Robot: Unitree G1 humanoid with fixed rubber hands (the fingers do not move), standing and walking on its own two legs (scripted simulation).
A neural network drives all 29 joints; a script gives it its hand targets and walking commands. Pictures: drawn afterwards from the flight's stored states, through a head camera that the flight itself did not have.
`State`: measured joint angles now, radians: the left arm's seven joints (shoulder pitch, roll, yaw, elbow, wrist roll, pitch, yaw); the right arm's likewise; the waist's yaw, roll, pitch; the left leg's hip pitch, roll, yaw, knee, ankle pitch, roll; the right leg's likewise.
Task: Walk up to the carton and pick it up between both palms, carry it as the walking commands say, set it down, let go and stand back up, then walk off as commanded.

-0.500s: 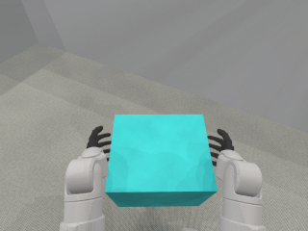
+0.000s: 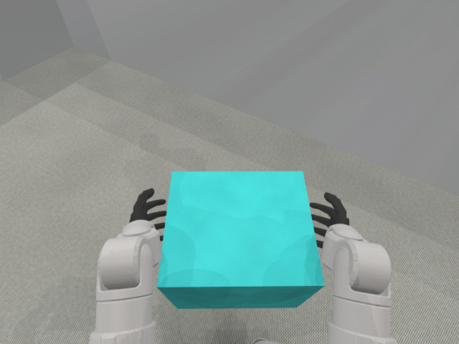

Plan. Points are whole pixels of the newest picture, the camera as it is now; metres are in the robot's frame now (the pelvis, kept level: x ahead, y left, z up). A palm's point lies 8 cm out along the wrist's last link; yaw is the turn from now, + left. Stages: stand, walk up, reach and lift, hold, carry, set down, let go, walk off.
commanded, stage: carry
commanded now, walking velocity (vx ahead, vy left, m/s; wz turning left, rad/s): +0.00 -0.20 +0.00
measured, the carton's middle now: (237, 243) +0.31 -0.01 -0.03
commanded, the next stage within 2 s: none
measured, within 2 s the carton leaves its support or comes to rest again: neither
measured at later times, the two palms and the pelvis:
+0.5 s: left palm (253, 266) +0.22 -0.02 +0.08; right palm out of the picture +0.20 -0.33 +0.06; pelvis -0.07 -0.15 +0.01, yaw -2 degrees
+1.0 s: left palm (321, 314) +0.16 -0.11 +0.07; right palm out of the picture +0.15 -0.42 +0.08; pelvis -0.12 -0.25 +0.01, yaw -3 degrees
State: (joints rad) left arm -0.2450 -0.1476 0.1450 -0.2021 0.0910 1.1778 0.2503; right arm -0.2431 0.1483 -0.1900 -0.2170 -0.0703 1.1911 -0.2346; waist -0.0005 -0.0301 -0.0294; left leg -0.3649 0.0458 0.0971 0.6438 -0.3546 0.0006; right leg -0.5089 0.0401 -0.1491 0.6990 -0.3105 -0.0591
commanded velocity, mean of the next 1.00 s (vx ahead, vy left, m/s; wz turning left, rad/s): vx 0.00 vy -0.20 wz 0.00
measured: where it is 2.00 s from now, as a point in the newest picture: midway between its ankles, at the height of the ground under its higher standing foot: outside the picture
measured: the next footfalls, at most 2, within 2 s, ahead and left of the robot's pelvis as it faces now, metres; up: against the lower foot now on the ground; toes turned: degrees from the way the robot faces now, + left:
right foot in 0.28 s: +0.02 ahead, -0.22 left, +0.00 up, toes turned -7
left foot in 0.76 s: -0.08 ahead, -0.08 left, +0.00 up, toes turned +7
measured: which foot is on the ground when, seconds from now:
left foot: down 0.00-0.28, up 0.30-0.74, down 0.76-1.00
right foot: up 0.00-0.26, down 0.28-0.76, up 0.78-1.00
